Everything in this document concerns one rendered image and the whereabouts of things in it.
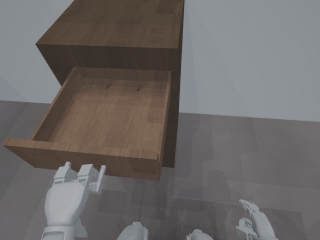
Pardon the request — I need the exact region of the drawer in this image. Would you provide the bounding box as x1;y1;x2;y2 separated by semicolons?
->
3;66;171;181

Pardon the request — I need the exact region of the robot left thigh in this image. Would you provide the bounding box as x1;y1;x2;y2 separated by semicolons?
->
117;224;149;240

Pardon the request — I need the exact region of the robot left hand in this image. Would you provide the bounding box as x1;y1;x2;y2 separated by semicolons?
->
44;164;99;238

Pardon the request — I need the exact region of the robot left forearm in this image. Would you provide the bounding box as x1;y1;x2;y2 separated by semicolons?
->
41;224;77;240

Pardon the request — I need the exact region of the handle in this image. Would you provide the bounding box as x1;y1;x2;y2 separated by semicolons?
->
64;161;107;195

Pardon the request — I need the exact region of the robot right hand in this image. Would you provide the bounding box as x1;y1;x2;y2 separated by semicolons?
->
236;199;276;240

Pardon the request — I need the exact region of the cabinet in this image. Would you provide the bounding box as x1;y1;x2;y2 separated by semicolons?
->
35;0;185;168

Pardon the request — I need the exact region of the robot left shin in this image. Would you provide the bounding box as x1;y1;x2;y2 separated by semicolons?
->
132;221;142;226

